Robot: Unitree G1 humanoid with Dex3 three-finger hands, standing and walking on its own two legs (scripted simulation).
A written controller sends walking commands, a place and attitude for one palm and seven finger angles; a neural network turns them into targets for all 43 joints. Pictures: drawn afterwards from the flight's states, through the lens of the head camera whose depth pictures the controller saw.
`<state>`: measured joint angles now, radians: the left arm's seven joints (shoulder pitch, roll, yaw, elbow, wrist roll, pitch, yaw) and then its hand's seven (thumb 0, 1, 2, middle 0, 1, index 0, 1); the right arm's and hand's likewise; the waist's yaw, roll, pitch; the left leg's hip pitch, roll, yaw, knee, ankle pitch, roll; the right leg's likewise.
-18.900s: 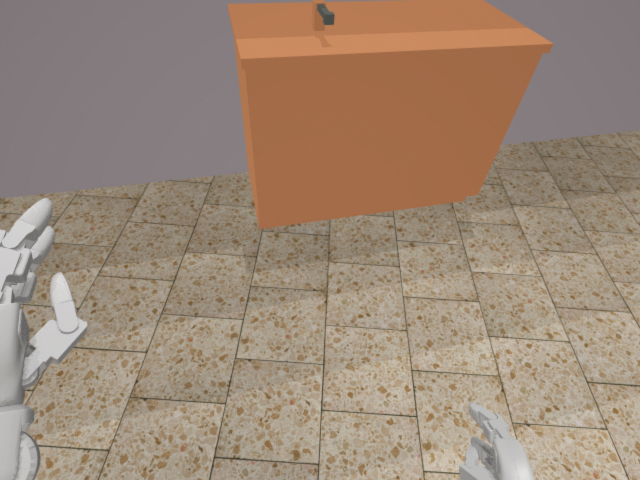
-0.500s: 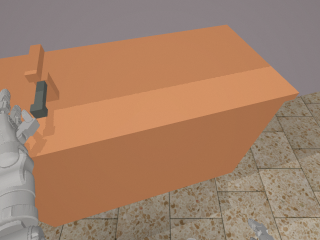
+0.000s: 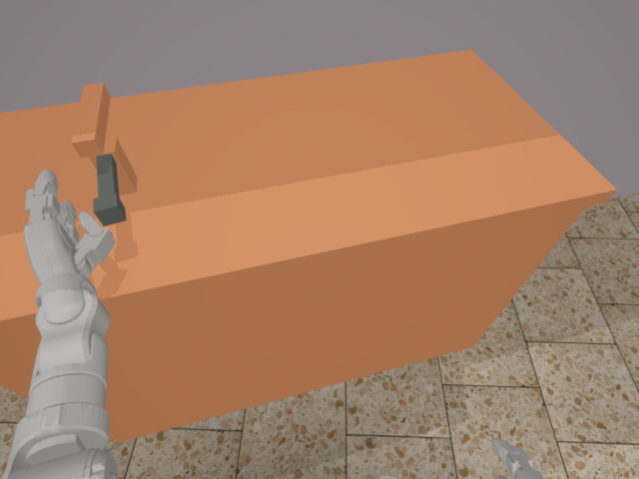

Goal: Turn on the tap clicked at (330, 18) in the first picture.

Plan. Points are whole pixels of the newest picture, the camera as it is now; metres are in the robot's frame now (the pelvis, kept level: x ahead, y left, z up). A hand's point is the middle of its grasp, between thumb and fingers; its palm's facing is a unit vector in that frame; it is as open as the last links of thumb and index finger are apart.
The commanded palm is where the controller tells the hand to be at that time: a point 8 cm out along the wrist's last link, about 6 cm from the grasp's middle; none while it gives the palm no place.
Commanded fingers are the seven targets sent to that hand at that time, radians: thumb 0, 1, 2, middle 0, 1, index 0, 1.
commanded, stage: push the lever round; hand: left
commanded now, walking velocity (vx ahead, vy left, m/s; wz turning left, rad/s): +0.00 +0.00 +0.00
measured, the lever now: (109, 209) +0.41 +0.30 +0.10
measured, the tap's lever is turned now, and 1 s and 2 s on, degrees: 7 30 62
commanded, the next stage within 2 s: none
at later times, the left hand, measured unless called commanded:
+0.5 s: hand (137, 226) +0.38 +0.26 +0.10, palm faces +0.64 -0.77 -0.07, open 7.7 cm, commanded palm +0.34 +0.28 +0.10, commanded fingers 0.00 0.90 0.90 -0.15 -0.15 -0.15 -0.15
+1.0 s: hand (163, 217) +0.40 +0.23 +0.10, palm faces +0.73 -0.68 -0.08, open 7.7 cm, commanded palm +0.35 +0.25 +0.10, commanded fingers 0.00 0.90 0.90 -0.15 -0.15 -0.15 -0.15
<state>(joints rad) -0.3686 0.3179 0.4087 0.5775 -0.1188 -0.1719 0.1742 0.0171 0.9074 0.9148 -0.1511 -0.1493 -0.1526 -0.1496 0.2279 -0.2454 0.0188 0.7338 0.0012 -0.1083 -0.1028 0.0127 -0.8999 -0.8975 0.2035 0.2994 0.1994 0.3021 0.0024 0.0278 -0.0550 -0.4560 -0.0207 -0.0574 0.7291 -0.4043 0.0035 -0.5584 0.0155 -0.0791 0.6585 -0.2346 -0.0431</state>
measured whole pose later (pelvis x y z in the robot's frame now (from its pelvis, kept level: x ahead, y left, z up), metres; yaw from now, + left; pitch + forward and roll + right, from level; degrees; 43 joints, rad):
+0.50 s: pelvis +0.00 +0.00 +0.00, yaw +0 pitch +7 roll +0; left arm -0.38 0.21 0.34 0.54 -0.04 -0.14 0.41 0.03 0.92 0.91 -0.15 -0.15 -0.15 -0.15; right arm 0.21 -0.23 0.01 0.75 -0.03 -0.07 -0.09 0.01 -0.90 -0.90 0.20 0.30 0.20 0.30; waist 0.00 0.03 -0.07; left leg -0.42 -0.02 -0.05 0.69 -0.39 0.00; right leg -0.54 0.02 -0.07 0.64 -0.22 -0.05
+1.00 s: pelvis -0.01 -0.01 +0.00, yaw +0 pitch +8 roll +0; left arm -0.52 0.14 0.33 0.65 0.04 -0.13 0.63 0.02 0.93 0.92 -0.15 -0.15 -0.15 -0.15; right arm 0.20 -0.22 -0.01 0.77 -0.06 -0.04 -0.07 0.01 -0.90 -0.90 0.20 0.30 0.20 0.30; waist -0.02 0.03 -0.09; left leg -0.47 -0.02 -0.06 0.71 -0.38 -0.01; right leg -0.58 0.01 -0.08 0.66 -0.22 -0.06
